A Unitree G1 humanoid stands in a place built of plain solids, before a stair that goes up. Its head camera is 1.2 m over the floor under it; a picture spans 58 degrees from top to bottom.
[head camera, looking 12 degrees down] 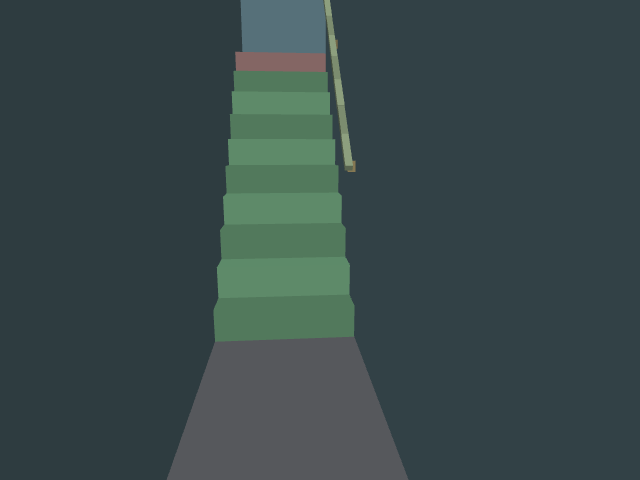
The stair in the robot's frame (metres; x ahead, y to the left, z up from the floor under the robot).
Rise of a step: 0.21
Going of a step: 0.22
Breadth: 0.89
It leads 5 degrees to the left of straight ahead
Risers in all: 10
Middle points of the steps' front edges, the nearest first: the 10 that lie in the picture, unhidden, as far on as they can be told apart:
2.59 0.22 0.21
2.81 0.24 0.42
3.03 0.26 0.64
3.24 0.28 0.85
3.47 0.30 1.06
3.68 0.31 1.27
3.90 0.33 1.49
4.12 0.35 1.70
4.34 0.37 1.91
4.56 0.39 2.12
